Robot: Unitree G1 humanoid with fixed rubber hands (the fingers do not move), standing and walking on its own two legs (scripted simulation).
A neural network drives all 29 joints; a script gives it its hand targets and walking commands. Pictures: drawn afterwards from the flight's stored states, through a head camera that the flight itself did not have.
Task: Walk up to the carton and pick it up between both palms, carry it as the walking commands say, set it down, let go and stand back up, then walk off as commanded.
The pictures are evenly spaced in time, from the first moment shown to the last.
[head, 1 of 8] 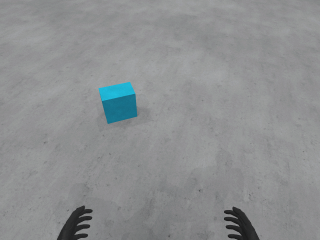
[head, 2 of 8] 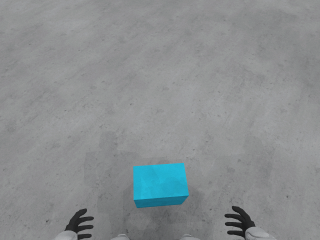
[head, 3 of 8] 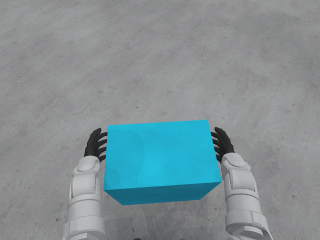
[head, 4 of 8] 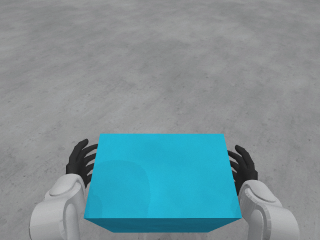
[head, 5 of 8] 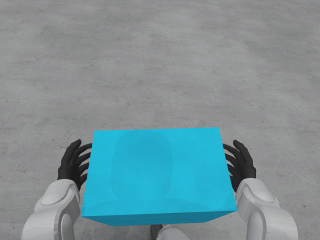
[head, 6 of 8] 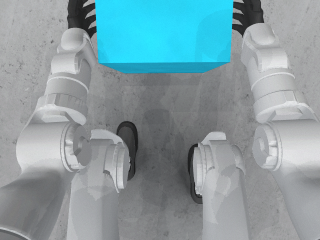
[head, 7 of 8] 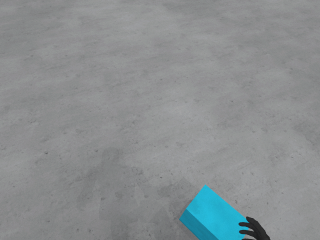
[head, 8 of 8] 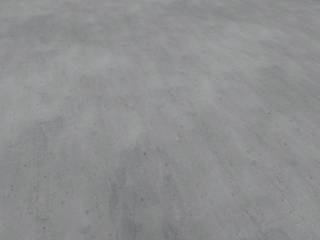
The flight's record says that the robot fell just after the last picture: no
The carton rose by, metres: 0.67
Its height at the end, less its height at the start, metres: +0.00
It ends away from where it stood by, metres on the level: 2.67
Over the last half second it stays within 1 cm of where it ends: yes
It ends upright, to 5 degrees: yes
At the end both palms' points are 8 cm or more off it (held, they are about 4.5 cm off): yes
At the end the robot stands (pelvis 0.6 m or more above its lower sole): yes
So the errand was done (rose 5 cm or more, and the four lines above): yes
